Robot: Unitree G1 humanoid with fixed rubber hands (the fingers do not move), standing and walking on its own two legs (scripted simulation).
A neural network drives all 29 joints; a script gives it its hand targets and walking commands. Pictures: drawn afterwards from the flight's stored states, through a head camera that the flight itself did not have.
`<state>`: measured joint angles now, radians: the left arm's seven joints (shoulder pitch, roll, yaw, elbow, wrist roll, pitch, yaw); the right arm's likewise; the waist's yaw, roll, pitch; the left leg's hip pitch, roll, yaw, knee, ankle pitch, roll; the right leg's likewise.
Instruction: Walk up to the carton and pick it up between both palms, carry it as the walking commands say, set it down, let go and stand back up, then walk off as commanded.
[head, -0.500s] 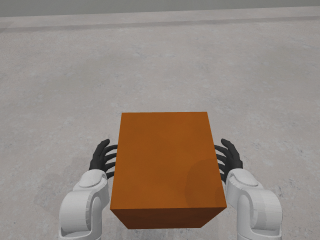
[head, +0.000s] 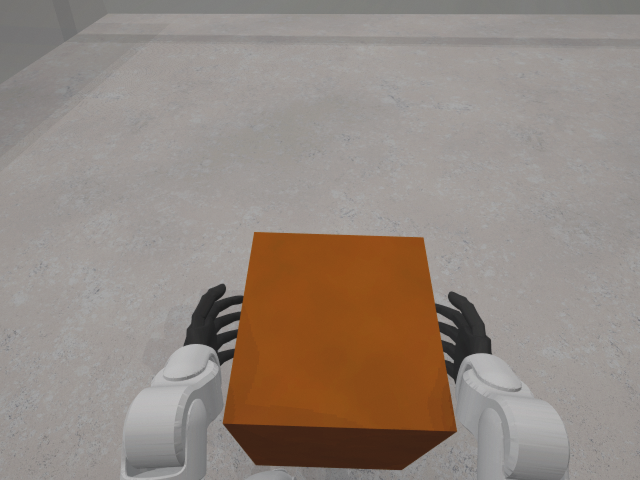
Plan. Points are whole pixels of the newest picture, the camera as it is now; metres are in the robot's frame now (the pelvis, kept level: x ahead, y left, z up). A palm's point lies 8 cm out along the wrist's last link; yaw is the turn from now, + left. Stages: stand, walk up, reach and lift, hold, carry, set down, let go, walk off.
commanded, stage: carry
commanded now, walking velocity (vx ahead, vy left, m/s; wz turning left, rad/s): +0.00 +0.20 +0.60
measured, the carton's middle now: (333, 359) +0.26 -0.01 +0.02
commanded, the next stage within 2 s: none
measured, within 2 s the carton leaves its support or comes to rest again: neither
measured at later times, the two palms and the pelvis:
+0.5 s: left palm out of the picture +0.13 +0.39 +0.06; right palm (230, 397) +0.21 +0.11 +0.04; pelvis -0.06 +0.18 -0.02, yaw +16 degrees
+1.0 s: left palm out of the picture -0.07 +0.59 +0.05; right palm out of the picture +0.11 +0.36 +0.05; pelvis -0.17 +0.32 -0.02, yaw +36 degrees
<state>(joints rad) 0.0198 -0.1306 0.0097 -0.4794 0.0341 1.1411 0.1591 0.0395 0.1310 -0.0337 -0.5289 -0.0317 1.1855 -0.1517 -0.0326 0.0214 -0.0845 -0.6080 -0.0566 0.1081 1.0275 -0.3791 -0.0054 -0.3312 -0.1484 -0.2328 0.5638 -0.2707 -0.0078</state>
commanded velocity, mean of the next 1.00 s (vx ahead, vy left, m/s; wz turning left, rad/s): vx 0.00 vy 0.20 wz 0.60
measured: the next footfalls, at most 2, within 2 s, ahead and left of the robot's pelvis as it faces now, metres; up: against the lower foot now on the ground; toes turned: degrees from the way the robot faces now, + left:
left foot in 0.24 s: +0.05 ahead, +0.28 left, +0.00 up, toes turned +17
right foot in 0.52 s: +0.03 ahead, +0.12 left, +0.00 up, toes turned +7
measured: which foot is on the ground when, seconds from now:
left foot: up 0.00-0.22, down 0.24-0.54, up 0.56-0.84, down 0.86-1.00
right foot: down 0.00-0.22, up 0.24-0.50, down 0.52-0.84, up 0.86-1.00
